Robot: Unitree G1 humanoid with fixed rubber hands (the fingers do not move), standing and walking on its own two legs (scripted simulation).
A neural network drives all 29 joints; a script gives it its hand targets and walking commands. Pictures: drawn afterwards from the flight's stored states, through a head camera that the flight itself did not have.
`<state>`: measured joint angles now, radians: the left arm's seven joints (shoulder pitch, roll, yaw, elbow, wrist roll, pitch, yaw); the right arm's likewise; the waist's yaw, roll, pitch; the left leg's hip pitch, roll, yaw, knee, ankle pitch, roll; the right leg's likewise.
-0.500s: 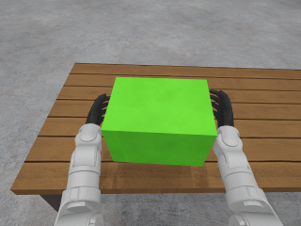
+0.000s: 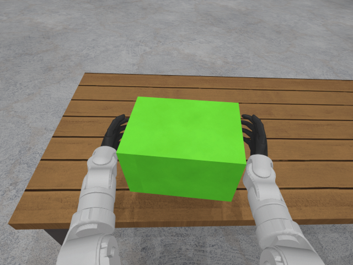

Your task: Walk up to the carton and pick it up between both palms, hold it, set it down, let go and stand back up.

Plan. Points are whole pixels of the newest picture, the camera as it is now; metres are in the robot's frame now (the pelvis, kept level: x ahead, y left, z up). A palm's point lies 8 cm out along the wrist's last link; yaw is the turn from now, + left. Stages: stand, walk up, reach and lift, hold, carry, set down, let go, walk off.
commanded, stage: set down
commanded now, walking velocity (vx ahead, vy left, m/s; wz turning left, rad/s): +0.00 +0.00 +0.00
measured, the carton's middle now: (183, 147) +0.38 +0.00 +0.06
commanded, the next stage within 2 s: none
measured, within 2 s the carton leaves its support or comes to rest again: neither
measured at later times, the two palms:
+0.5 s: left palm (114, 143) +0.40 +0.18 +0.05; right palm (251, 151) +0.35 -0.16 +0.08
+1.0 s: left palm (118, 142) +0.43 +0.18 +0.02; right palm (246, 159) +0.36 -0.16 +0.04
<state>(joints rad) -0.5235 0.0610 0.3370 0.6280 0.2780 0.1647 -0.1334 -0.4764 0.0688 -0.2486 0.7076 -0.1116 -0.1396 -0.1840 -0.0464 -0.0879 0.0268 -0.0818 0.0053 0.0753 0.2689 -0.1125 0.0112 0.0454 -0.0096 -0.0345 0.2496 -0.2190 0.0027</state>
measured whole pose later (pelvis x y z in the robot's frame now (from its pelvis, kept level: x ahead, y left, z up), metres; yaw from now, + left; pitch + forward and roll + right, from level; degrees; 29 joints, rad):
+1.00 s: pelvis +0.01 +0.01 +0.00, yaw -2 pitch +8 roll -1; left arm -0.80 0.22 0.29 1.24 0.23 -0.19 -0.11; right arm -0.60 0.12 -0.45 1.00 -0.21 -0.38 -0.22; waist -0.08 -0.08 -0.07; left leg -0.36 0.02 0.10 0.36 -0.14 0.03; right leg -0.21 0.00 -0.01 0.27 -0.20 0.02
